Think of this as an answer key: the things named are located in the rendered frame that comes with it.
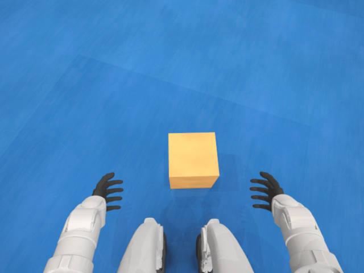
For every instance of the right robot forearm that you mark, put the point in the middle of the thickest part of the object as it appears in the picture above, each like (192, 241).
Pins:
(304, 241)

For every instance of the right robot hand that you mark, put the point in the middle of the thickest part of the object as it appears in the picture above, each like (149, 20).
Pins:
(273, 189)

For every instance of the left robot hand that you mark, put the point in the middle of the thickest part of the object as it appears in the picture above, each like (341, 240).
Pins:
(101, 190)

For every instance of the robot right shin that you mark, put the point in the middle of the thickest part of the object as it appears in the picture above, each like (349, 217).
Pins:
(206, 258)

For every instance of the carton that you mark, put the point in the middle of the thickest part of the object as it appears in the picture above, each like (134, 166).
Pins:
(193, 161)

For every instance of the right robot foot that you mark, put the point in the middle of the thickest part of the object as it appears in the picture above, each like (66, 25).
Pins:
(199, 254)

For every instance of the left robot forearm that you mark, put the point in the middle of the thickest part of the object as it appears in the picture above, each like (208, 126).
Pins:
(78, 240)

